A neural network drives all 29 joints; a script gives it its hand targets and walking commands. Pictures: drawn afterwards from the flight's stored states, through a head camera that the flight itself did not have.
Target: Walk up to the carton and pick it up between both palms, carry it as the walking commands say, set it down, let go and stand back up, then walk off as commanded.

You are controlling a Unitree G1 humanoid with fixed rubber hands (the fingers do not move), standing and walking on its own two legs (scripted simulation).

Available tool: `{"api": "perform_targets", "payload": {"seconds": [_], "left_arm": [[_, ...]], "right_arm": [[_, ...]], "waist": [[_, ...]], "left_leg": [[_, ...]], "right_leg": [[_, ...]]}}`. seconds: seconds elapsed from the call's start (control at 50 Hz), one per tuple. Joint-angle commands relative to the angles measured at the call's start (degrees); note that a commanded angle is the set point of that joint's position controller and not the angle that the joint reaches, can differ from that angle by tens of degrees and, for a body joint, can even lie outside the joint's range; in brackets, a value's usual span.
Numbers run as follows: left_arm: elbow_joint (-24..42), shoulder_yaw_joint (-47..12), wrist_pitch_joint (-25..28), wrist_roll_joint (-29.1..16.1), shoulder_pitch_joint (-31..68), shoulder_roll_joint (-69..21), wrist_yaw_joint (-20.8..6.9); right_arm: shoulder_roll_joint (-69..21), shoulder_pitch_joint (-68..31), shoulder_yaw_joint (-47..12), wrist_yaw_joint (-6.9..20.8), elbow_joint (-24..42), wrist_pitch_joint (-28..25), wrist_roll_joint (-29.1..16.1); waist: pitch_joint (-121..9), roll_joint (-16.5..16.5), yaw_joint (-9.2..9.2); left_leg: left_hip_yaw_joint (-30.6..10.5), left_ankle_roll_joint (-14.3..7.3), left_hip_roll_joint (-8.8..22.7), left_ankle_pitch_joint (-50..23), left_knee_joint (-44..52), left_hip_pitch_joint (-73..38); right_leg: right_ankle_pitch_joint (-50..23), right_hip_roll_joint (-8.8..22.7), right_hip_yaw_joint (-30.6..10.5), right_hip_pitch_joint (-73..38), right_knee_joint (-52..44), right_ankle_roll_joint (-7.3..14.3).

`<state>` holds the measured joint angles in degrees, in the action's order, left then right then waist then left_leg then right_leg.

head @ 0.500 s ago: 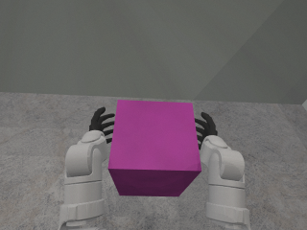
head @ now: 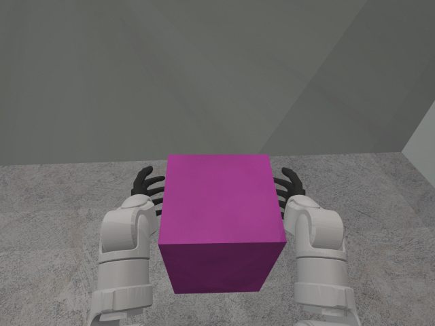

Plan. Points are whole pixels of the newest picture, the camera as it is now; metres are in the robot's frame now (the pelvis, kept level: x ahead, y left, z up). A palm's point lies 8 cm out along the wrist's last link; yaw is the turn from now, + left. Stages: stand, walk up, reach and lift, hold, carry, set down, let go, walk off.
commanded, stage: carry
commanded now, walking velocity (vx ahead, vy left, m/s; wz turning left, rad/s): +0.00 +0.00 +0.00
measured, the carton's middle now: (217, 229) +0.32 -0.01 +0.04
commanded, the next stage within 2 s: hold in 1.84 s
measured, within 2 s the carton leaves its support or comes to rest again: neither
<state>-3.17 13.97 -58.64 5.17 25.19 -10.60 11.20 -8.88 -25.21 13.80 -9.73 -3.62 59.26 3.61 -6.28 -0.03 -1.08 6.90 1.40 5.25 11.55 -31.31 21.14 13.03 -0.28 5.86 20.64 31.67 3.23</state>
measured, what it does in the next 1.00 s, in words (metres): stands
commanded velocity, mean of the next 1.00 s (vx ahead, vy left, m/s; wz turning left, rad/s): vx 0.00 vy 0.00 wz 0.00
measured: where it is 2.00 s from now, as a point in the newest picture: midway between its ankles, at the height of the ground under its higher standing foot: outside the picture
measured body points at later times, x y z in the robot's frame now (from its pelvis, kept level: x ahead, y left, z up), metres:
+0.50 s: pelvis -0.01 +0.02 +0.00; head -0.03 +0.02 +0.45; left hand +0.32 +0.16 +0.09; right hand +0.32 -0.12 +0.09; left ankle +0.05 +0.14 -0.73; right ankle +0.04 -0.09 -0.73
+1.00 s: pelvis -0.01 +0.02 +0.00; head -0.02 +0.02 +0.45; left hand +0.33 +0.16 +0.08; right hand +0.33 -0.11 +0.08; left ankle +0.05 +0.14 -0.73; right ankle +0.04 -0.09 -0.73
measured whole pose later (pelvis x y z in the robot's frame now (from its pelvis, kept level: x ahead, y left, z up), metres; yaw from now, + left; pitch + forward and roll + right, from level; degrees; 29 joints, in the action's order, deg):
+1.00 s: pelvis -0.01 +0.02 +0.00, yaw +0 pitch +2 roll +0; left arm -8.2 12.6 -52.7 4.1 24.9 -9.0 10.3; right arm -9.5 -23.4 13.8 -8.9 -6.3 53.4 5.3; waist -5.5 -0.2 0.8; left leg 7.0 -0.7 3.4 10.7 -30.9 22.5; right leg 11.4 1.2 4.7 21.9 30.8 1.1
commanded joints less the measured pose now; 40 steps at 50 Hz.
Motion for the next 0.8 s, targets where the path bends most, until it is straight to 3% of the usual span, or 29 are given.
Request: {"api": "perform_targets", "payload": {"seconds": [0.0, 0.32, 0.78], "left_arm": [[2.67, -32.67, 0.98, -11.9, 34.35, -43.9, -2.81], [1.74, -33.53, 3.24, -13.17, 34.35, -44.92, -4.15], [0.52, -32.77, 5.72, -12.33, 32.41, -43.36, -4.47]], "right_arm": [[-43.88, -33.37, -31.47, 2.39, 2.11, -1.27, -9.25], [-43.39, -32.59, -30.6, 2.95, 1.95, -3.68, -8.1], [-42.07, -30.74, -30.16, 3.49, 0.72, -5.92, -7.43]], "waist": [[-15.61, 1.29, 1.16], [-16.96, -0.53, 1.43], [-18.03, -0.22, 1.72]], "left_leg": [[-5.32, -0.11, 2.18, 0.56, 2.9, -7.53], [-7.49, -1.73, 3.29, 1.68, 6.09, -6.83], [-7.05, -2.19, 3.15, 0.24, 5.51, -6.33]], "right_leg": [[0.85, 8.46, -10.49, -2.26, -9.6, 0.84], [-1.03, 7.12, -8.4, -3.48, -6.88, -0.06], [-5.51, 7.16, -7.92, -4.75, -5.69, -0.36]]}}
